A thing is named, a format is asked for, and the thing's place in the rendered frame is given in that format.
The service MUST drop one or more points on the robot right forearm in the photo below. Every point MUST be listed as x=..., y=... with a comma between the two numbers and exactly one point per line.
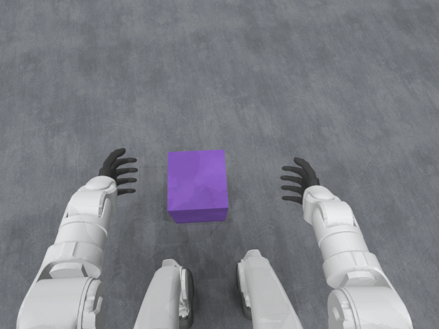
x=347, y=260

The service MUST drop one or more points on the right robot upper arm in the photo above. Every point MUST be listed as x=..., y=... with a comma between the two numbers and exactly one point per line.
x=366, y=308

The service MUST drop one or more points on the robot right hand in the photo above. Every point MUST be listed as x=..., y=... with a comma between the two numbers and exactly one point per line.
x=308, y=179

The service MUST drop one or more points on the carton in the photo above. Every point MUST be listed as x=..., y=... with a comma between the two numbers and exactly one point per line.
x=197, y=186

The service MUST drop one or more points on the robot right shin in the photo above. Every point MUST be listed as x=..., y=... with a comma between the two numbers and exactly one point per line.
x=253, y=252

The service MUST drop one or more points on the robot left hand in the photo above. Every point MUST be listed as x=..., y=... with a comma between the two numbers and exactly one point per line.
x=109, y=169

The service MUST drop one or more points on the robot left forearm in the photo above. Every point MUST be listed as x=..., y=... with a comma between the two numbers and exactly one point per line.
x=78, y=250

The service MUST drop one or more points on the right robot foot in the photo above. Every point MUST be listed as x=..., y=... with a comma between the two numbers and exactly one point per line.
x=246, y=309

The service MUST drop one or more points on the left robot upper arm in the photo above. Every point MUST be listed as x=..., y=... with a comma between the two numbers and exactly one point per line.
x=65, y=303

